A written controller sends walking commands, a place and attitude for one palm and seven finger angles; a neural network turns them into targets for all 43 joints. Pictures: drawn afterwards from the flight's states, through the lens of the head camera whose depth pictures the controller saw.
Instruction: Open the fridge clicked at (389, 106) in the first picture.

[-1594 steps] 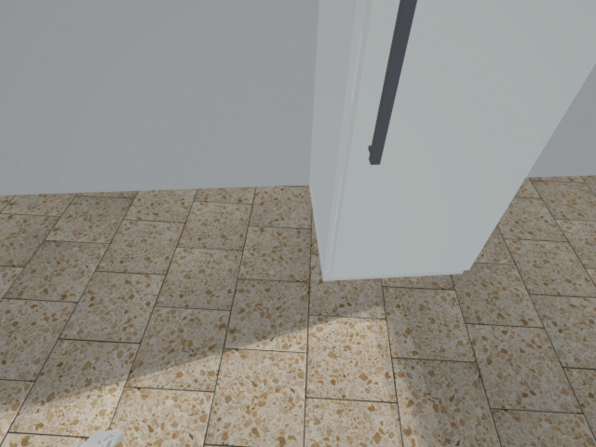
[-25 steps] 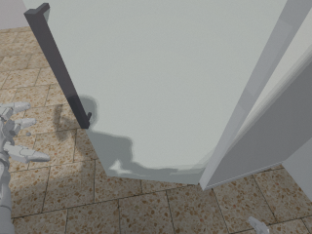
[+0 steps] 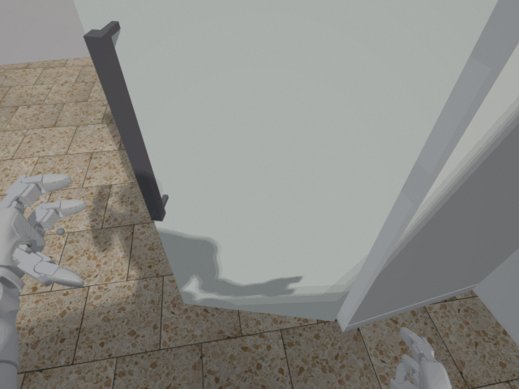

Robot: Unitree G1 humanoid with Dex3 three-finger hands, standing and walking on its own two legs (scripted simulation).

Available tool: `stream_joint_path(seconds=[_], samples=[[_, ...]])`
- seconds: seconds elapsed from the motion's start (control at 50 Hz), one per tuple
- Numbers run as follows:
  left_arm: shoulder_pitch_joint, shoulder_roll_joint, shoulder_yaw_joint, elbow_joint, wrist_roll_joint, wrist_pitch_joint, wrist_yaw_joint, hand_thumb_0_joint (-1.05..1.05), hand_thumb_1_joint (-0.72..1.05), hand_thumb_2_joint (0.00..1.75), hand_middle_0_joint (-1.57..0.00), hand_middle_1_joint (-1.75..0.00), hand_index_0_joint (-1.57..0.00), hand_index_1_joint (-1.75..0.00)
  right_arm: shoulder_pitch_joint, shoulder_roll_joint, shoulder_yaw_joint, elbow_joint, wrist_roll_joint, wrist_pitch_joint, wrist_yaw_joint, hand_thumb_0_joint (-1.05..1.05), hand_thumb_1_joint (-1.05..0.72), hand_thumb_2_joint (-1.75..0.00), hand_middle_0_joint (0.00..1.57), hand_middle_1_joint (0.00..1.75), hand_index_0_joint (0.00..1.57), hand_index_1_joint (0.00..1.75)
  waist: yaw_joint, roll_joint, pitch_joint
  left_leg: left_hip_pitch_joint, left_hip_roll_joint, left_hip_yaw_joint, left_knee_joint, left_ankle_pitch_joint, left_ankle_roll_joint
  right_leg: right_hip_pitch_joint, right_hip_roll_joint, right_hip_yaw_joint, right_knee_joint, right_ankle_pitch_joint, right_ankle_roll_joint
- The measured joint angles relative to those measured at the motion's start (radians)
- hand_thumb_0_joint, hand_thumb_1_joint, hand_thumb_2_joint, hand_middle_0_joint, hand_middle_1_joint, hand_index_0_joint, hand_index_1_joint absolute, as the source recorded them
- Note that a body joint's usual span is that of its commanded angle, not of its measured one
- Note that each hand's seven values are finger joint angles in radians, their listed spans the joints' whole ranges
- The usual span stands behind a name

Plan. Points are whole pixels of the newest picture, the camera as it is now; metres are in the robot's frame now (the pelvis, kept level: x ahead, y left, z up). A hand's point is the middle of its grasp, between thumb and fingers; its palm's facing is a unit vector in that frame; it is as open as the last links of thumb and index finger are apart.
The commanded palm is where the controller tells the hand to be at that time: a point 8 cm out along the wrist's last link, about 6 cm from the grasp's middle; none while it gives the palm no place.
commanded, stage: draw the hand back to the body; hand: left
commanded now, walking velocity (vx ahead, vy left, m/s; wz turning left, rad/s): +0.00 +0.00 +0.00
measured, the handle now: (140, 140) +0.49 +0.26 +0.12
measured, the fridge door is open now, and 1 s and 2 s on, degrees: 67 67 67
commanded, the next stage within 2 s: step back with the hand held close in 1.32 s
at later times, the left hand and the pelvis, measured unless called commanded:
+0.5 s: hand (26, 264) +0.22 +0.30 +0.14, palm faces +0.52 -0.81 -0.26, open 13.1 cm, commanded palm +0.18 +0.32 +0.16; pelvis +0.00 +0.00 +0.02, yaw +0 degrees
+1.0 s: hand (43, 268) +0.20 +0.25 +0.18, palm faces +0.48 -0.80 -0.36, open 8.3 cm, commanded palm +0.15 +0.28 +0.19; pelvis +0.01 -0.02 +0.02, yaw -1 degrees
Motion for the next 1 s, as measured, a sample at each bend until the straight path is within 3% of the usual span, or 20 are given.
stream_joint_path(seconds=[0.14,0.26,0.32,0.38,0.5,0.62,0.8,1.0], samples=[[0.111,-0.07,-0.028,-0.187,0.006,0.053,0.095,-0.02,-0.55,0.2,-0.25,-1.15,-0.25,-1.15,-0.006,0.003,0.015,-0.02,-0.003,-0.017,0.016,0.01,-0.9,-0.9,0.2,0.3,0.2,0.3,0.038,0.005,0.004,0.037,-0.009,-0.005,-0.02,0.009,0.008,0.05,-0.007,-0.007,-0.038,0.016,0.007],[0.14,-0.098,-0.071,-0.29,0.032,0.077,0.122,-0.02,-0.52,0.22,-0.25,-1.13,-0.24,-1.13,-0.038,0.012,0.034,0.007,-0.009,-0.028,0.002,0.01,-0.9,-0.9,0.2,0.3,0.21,0.3,0.062,0.003,0.027,0.076,-0.011,-0.02,-0.043,0.025,0.006,0.1,-0.007,-0.023,-0.07,0.031,0.003],[0.169,-0.087,-0.102,-0.346,0.124,0.062,0.263,-0.02,-0.46,0.24,-0.25,-1.1,-0.25,-1.1,-0.059,0.022,0.036,0.018,-0.037,-0.027,0.002,0.01,-0.9,-0.9,0.2,0.31,0.21,0.3,0.062,0.006,0.046,0.115,-0.009,-0.017,-0.081,0.043,0.002,0.136,-0.004,-0.022,-0.107,0.05,0.002],[0.212,-0.092,-0.105,-0.389,0.182,0.043,0.388,-0.02,-0.39,0.28,-0.25,-1.05,-0.24,-1.06,-0.07,0.032,0.034,0.026,-0.049,-0.017,0.009,0.01,-0.9,-0.9,0.2,0.31,0.21,0.3,0.058,0.006,0.059,0.148,-0.008,-0.009,-0.129,0.067,0.001,0.162,-0.002,-0.016,-0.146,0.071,0.0],[0.296,-0.126,-0.127,-0.462,0.253,0.025,0.511,-0.01,-0.2,0.37,-0.24,-0.94,-0.24,-0.94,-0.058,0.03,0.016,0.055,-0.06,0.012,0.019,0.01,-0.9,-0.9,0.2,0.31,0.21,0.3,0.071,0.017,0.075,0.217,-0.007,0.008,-0.21,0.099,-0.001,0.217,-0.001,-0.004,-0.211,0.1,-0.002],[0.348,-0.137,-0.144,-0.512,0.281,0.009,0.544,-0.01,0.01,0.47,-0.24,-0.82,-0.23,-0.82,-0.05,0.029,-0.001,0.087,-0.065,0.038,0.019,0.01,-0.9,-0.9,0.2,0.31,0.21,0.3,0.071,0.019,0.08,0.278,-0.004,0.017,-0.267,0.117,-0.006,0.265,0.003,0.001,-0.249,0.109,-0.007],[0.451,-0.136,-0.15,-0.625,0.291,-0.009,0.542,0.0,0.33,0.63,-0.23,-0.63,-0.22,-0.63,-0.054,0.021,-0.026,0.078,-0.068,0.048,0.026,0.01,-0.9,-0.9,0.2,0.3,0.2,0.3,0.057,0.032,0.075,0.332,0.01,0.03,-0.304,0.118,-0.016,0.309,0.017,0.012,-0.278,0.112,-0.015],[0.533,-0.14,-0.157,-0.729,0.293,-0.028,0.53,0.0,0.69,0.8,-0.22,-0.42,-0.21,-0.42,-0.063,0.024,-0.035,0.057,-0.07,0.053,0.027,0.01,-0.9,-0.9,0.2,0.3,0.2,0.3,0.07,0.043,0.078,0.345,0.019,0.03,-0.303,0.112,-0.02,0.323,0.025,0.011,-0.284,0.108,-0.02]])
